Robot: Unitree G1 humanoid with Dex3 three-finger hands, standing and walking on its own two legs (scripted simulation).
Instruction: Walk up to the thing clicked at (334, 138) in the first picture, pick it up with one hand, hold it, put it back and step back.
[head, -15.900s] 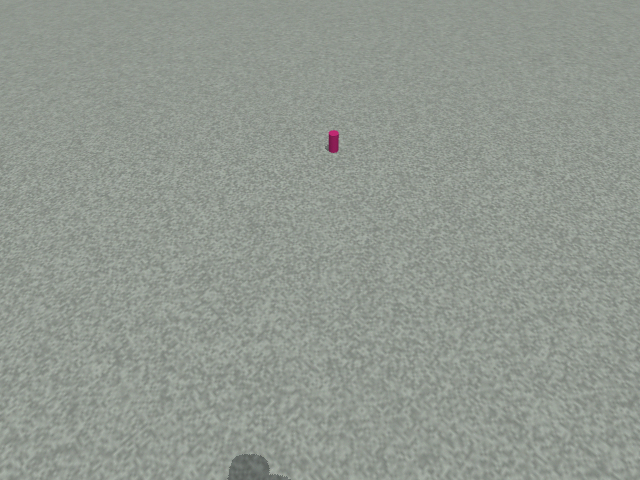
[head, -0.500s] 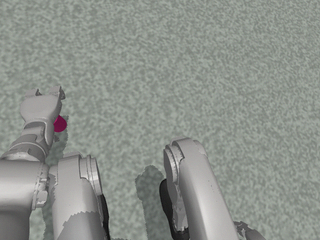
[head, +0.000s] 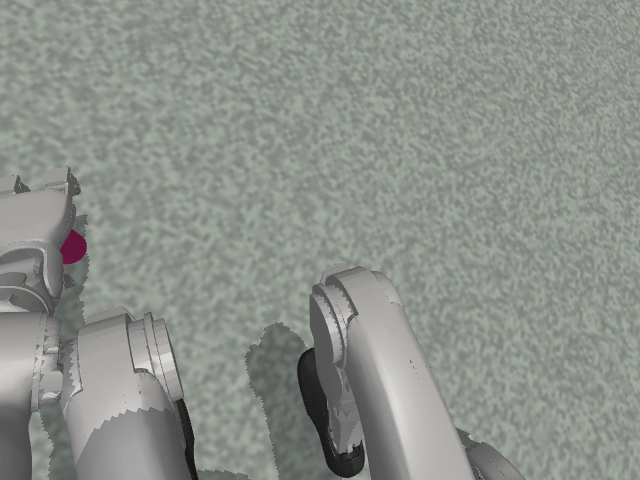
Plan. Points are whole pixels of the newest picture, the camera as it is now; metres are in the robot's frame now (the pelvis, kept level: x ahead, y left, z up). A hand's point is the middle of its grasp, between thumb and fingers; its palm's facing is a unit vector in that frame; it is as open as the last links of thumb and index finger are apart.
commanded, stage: rest palm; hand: left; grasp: from above
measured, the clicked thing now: (56, 241) +0.44 +0.28 -0.26
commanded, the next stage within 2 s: close in 1.14 s
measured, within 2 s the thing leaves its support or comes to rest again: neither
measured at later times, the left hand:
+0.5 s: hand (52, 249) +0.42 +0.27 -0.22, palm faces -0.44 -0.13 -0.89, open 13.6 cm
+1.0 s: hand (48, 249) +0.42 +0.28 -0.23, palm faces -0.43 -0.12 -0.89, open 13.4 cm
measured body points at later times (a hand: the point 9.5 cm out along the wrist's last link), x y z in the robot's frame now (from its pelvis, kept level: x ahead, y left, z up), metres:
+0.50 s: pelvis +0.00 +0.00 +0.00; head +0.24 +0.10 +0.37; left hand +0.44 +0.28 -0.17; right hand +0.05 -0.25 -0.09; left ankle +0.08 +0.14 -0.27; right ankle +0.10 -0.11 -0.27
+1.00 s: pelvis +0.00 +0.01 +0.00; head +0.25 +0.11 +0.36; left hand +0.44 +0.28 -0.18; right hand +0.06 -0.24 -0.09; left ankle +0.08 +0.14 -0.27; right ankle +0.10 -0.11 -0.27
